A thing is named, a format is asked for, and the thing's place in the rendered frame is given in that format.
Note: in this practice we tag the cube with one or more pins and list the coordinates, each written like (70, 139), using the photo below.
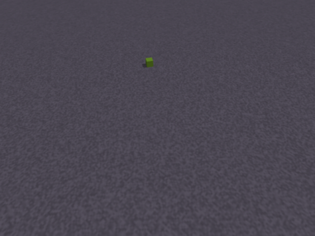
(149, 62)

